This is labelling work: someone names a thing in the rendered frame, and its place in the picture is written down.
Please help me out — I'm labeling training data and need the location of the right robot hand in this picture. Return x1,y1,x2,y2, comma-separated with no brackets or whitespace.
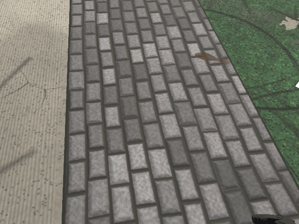
251,214,296,224

